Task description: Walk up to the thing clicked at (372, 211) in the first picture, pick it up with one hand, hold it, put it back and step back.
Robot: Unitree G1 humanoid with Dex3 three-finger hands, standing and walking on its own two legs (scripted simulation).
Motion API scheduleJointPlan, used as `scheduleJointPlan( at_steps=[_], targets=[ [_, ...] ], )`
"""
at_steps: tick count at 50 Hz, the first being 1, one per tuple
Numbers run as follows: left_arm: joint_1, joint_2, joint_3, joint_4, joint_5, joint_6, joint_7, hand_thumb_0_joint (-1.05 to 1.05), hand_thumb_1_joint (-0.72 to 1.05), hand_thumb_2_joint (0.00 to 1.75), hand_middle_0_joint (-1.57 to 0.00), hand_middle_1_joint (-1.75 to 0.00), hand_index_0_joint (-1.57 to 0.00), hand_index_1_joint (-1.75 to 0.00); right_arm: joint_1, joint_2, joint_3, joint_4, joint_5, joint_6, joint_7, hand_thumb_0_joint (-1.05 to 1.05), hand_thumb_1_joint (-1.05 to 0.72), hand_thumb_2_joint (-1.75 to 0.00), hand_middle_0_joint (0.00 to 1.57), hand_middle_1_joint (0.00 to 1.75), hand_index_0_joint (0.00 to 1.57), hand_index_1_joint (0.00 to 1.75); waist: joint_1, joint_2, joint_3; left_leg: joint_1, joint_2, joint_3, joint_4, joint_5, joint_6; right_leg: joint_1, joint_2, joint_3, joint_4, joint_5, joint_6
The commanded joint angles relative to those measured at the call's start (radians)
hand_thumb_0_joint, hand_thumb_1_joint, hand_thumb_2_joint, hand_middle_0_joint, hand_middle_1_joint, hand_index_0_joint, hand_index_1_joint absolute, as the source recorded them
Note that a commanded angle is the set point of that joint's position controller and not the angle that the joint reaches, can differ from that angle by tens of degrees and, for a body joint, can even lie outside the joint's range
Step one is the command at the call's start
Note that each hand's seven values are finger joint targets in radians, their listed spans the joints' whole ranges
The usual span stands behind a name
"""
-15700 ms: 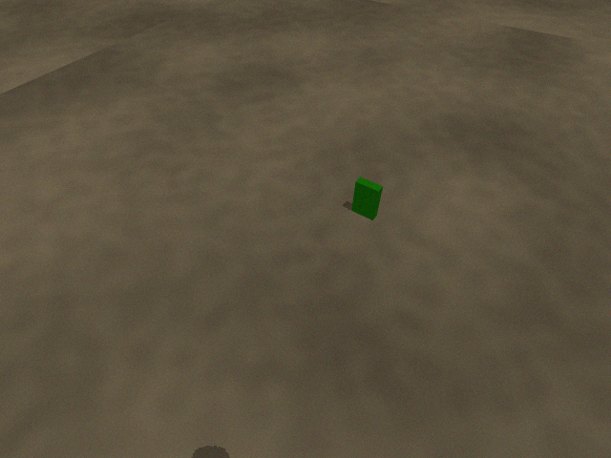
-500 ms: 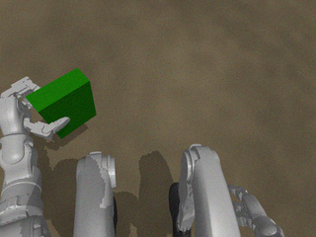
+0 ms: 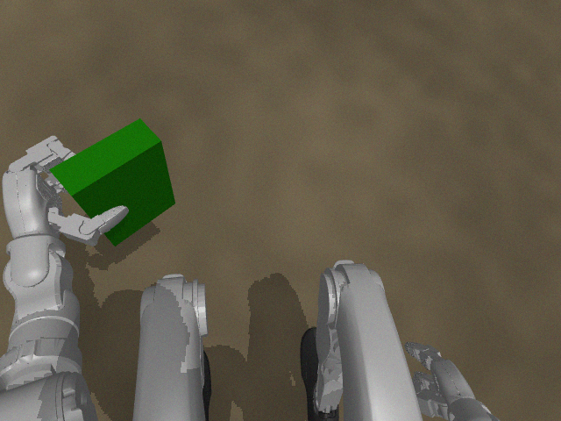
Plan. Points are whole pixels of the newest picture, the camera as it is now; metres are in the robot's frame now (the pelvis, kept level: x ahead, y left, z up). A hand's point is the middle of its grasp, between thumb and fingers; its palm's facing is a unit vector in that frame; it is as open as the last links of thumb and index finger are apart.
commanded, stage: hold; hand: left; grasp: from the side
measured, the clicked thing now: (125, 190) +0.44 +0.19 -0.05
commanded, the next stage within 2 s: none
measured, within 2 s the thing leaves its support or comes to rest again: neither
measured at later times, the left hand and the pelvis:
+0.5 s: hand (64, 179) +0.42 +0.23 +0.03, palm faces +0.16 -0.99 -0.05, open 8.5 cm; pelvis +0.00 +0.00 +0.04, yaw +1 degrees
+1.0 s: hand out of the picture +0.40 +0.22 +0.20, palm faces +0.18 -0.98 -0.07, open 8.5 cm; pelvis +0.03 +0.00 +0.18, yaw +2 degrees
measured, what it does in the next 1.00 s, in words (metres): rises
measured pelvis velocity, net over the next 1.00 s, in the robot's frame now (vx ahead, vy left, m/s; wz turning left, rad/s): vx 0.03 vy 0.00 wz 0.03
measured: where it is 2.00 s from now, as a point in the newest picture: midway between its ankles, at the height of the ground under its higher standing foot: (259, 410)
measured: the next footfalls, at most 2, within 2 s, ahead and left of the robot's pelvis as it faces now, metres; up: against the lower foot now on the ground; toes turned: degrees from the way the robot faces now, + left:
none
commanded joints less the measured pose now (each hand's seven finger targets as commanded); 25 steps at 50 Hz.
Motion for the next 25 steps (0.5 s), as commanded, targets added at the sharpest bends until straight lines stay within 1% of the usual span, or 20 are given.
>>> scheduleJointPlan(
  at_steps=[1, 2, 3, 4, 6, 7, 9, 10, 11, 14, 16, 17, 18, 19, 20, 21, 22, 23, 24, 25],
  targets=[
    [-0.244, 0.203, 0.039, -0.175, -0.016, -0.073, 0.004, 0.0, 0.05, 1.37, -1.42, -1.54, -1.42, -1.56, 0.102, -0.195, -0.074, -0.072, 0.004, -0.022, -0.014, 0.0, -0.91, -0.9, 0.2, 0.3, 0.2, 0.3, 0.004, 0.117, -0.614, 0.402, -0.024, 0.058, -0.305, 0.111, 0.039, 0.367, 0.037, -0.045, -0.245, 0.115, -0.054],
    [-0.261, 0.189, 0.022, -0.187, -0.016, -0.073, -0.001, 0.0, 0.06, 1.36, -1.41, -1.53, -1.42, -1.55, 0.095, -0.194, -0.074, -0.072, 0.004, -0.021, -0.013, 0.0, -0.91, -0.9, 0.2, 0.3, 0.2, 0.3, -0.004, 0.121, -0.602, 0.398, -0.024, 0.055, -0.307, 0.099, 0.038, 0.348, 0.038, -0.049, -0.244, 0.106, -0.056],
    [-0.278, 0.197, 0.026, -0.203, -0.018, -0.076, -0.002, 0.0, 0.06, 1.28, -1.43, -1.55, -1.47, -1.53, 0.098, -0.195, -0.072, -0.069, 0.004, -0.022, -0.013, 0.0, -0.94, -0.9, 0.2, 0.3, 0.2, 0.3, -0.005, 0.124, -0.604, 0.402, -0.024, 0.053, -0.312, 0.1, 0.038, 0.356, 0.038, -0.05, -0.245, 0.108, -0.056],
    [-0.246, 0.201, 0.038, -0.183, -0.018, -0.073, -0.004, 0.0, 0.01, 1.21, -1.39, -1.51, -1.42, -1.5, 0.097, -0.2, -0.077, -0.071, 0.007, -0.022, -0.015, 0.0, -0.95, -0.9, 0.2, 0.3, 0.2, 0.3, 0.002, 0.125, -0.606, 0.417, -0.024, 0.053, -0.317, 0.104, 0.038, 0.347, 0.037, -0.049, -0.25, 0.111, -0.056],
    [-0.293, 0.221, 0.039, -0.259, -0.025, -0.077, -0.009, 0.0, -0.05, 1.16, -1.35, -1.46, -1.38, -1.44, 0.107, -0.199, -0.08, -0.075, 0.007, -0.022, -0.015, 0.0, -0.95, -0.9, 0.2, 0.3, 0.2, 0.3, 0.002, 0.148, -0.647, 0.43, -0.025, 0.057, -0.32, 0.104, 0.038, 0.371, 0.037, -0.045, -0.254, 0.113, -0.056],
    [-0.256, 0.209, 0.036, -0.226, -0.033, -0.07, -0.014, 0.0, -0.06, 1.15, -1.33, -1.46, -1.37, -1.44, 0.104, -0.2, -0.077, -0.075, 0.011, -0.022, -0.015, 0.0, -0.95, -0.9, 0.2, 0.3, 0.2, 0.3, 0.008, 0.137, -0.645, 0.445, -0.024, 0.053, -0.329, 0.11, 0.037, 0.373, 0.036, -0.048, -0.254, 0.115, -0.057],
    [-0.254, 0.188, 0.017, -0.233, -0.04, -0.062, -0.025, 0.0, -0.06, 1.15, -1.32, -1.44, -1.36, -1.42, 0.101, -0.201, -0.077, -0.078, 0.017, -0.025, -0.017, 0.0, -0.95, -0.9, 0.2, 0.3, 0.2, 0.3, -0.002, 0.132, -0.637, 0.442, -0.025, 0.052, -0.336, 0.108, 0.039, 0.375, 0.035, -0.048, -0.261, 0.117, -0.056],
    [-0.251, 0.203, 0.033, -0.243, -0.04, -0.056, -0.023, 0.0, -0.06, 1.15, -1.33, -1.45, -1.37, -1.43, 0.109, -0.2, -0.08, -0.077, 0.019, -0.027, -0.019, 0.0, -0.95, -0.9, 0.2, 0.3, 0.2, 0.3, 0.006, 0.13, -0.64, 0.443, -0.024, 0.055, -0.339, 0.111, 0.039, 0.385, 0.036, -0.045, -0.269, 0.118, -0.056],
    [-0.215, 0.18, 0.02, -0.218, -0.045, -0.049, -0.027, 0.0, -0.04, 1.14, -1.32, -1.43, -1.36, -1.41, 0.096, -0.202, -0.079, -0.087, 0.022, -0.025, -0.021, 0.0, -0.94, -0.9, 0.2, 0.3, 0.2, 0.3, 0.006, 0.131, -0.627, 0.457, -0.024, 0.049, -0.352, 0.111, 0.038, 0.371, 0.033, -0.047, -0.273, 0.12, -0.057],
    [-0.235, 0.206, 0.028, -0.321, -0.049, -0.04, -0.026, 0.0, -0.05, 1.13, -1.31, -1.43, -1.34, -1.41, 0.105, -0.2, -0.085, -0.104, 0.03, -0.024, -0.024, 0.0, -0.94, -0.9, 0.2, 0.3, 0.2, 0.3, 0.018, 0.154, -0.67, 0.491, -0.023, 0.045, -0.382, 0.095, 0.037, 0.408, 0.031, -0.043, -0.296, 0.109, -0.057],
    [-0.203, 0.183, 0.01, -0.327, -0.055, -0.024, -0.026, 0.0, -0.04, 1.14, -1.3, -1.42, -1.34, -1.4, 0.098, -0.198, -0.086, -0.107, 0.038, -0.027, -0.027, 0.0, -0.94, -0.9, 0.2, 0.3, 0.2, 0.3, 0.017, 0.137, -0.633, 0.491, -0.023, 0.037, -0.408, 0.068, 0.038, 0.4, 0.031, -0.044, -0.315, 0.089, -0.056],
    [-0.214, 0.187, 0.016, -0.353, -0.06, -0.018, -0.025, 0.0, -0.05, 1.15, -1.31, -1.44, -1.34, -1.42, 0.107, -0.193, -0.089, -0.107, 0.04, -0.03, -0.029, 0.0, -0.94, -0.9, 0.2, 0.3, 0.2, 0.3, 0.01, 0.121, -0.647, 0.482, -0.022, 0.047, -0.401, 0.075, 0.041, 0.431, 0.034, -0.038, -0.331, 0.094, -0.054],
    [-0.204, 0.185, 0.014, -0.377, -0.07, -0.013, -0.024, 0.0, -0.07, 1.15, -1.31, -1.44, -1.35, -1.42, 0.103, -0.187, -0.088, -0.115, 0.044, -0.032, -0.032, 0.0, -0.95, -0.9, 0.2, 0.3, 0.2, 0.3, 0.014, 0.101, -0.654, 0.469, -0.024, 0.054, -0.402, 0.071, 0.046, 0.46, 0.035, -0.031, -0.352, 0.086, -0.052],
    [-0.188, 0.176, 0.008, -0.379, -0.073, -0.005, -0.022, 0.0, -0.05, 1.15, -1.31, -1.44, -1.35, -1.42, 0.099, -0.184, -0.087, -0.118, 0.047, -0.034, -0.034, 0.0, -0.94, -0.9, 0.2, 0.3, 0.2, 0.3, 0.016, 0.103, -0.647, 0.468, -0.025, 0.055, -0.412, 0.065, 0.047, 0.466, 0.034, -0.029, -0.363, 0.08, -0.052],
    [-0.155, 0.146, -0.009, -0.36, -0.074, 0.007, -0.023, 0.0, -0.07, 1.15, -1.3, -1.43, -1.34, -1.41, 0.101, -0.184, -0.089, -0.12, 0.051, -0.038, -0.035, 0.0, -0.94, -0.9, 0.2, 0.3, 0.2, 0.3, 0.014, 0.094, -0.632, 0.481, -0.023, 0.052, -0.425, 0.072, 0.045, 0.464, 0.033, -0.029, -0.374, 0.087, -0.053],
    [-0.148, 0.146, -0.027, -0.405, -0.069, 0.014, -0.025, 0.0, -0.07, 1.15, -1.29, -1.43, -1.33, -1.41, 0.095, -0.183, -0.09, -0.128, 0.053, -0.039, -0.038, 0.0, -0.94, -0.9, 0.2, 0.3, 0.2, 0.3, 0.019, 0.109, -0.63, 0.497, -0.021, 0.053, -0.437, 0.071, 0.044, 0.467, 0.034, -0.027, -0.387, 0.086, -0.054],
    [-0.152, 0.18, -0.005, -0.428, -0.067, 0.022, -0.018, 0.0, -0.1, 1.12, -1.29, -1.41, -1.33, -1.39, 0.097, -0.185, -0.095, -0.135, 0.055, -0.04, -0.041, 0.0, -0.94, -0.9, 0.2, 0.3, 0.2, 0.3, 0.022, 0.102, -0.646, 0.506, -0.02, 0.053, -0.442, 0.067, 0.047, 0.487, 0.035, -0.021, -0.402, 0.08, -0.053],
    [-0.132, 0.186, 0.005, -0.439, -0.068, 0.032, -0.013, 0.0, -0.06, 1.12, -1.29, -1.41, -1.33, -1.39, 0.101, -0.186, -0.096, -0.132, 0.061, -0.038, -0.045, 0.0, -0.93, -0.9, 0.2, 0.3, 0.2, 0.3, 0.035, 0.111, -0.652, 0.536, -0.02, 0.047, -0.461, 0.087, 0.043, 0.491, 0.032, -0.024, -0.402, 0.099, -0.055],
    [-0.171, 0.177, -0.015, -0.506, -0.072, 0.034, -0.009, 0.0, -0.06, 1.11, -1.28, -1.4, -1.32, -1.38, 0.104, -0.181, -0.096, -0.131, 0.062, -0.038, -0.046, 0.0, -0.94, -0.9, 0.2, 0.3, 0.2, 0.3, 0.031, 0.136, -0.657, 0.56, -0.018, 0.045, -0.474, 0.089, 0.04, 0.494, 0.032, -0.022, -0.409, 0.102, -0.057],
    [-0.11, 0.119, -0.041, -0.476, -0.078, 0.049, -0.006, 0.0, -0.05, 1.12, -1.29, -1.41, -1.33, -1.39, 0.1, -0.172, -0.095, -0.147, 0.065, -0.041, -0.046, 0.0, -0.94, -0.9, 0.2, 0.3, 0.2, 0.3, 0.021, 0.116, -0.66, 0.571, -0.019, 0.041, -0.487, 0.1, 0.039, 0.517, 0.032, -0.026, -0.421, 0.112, -0.055]
  ],
)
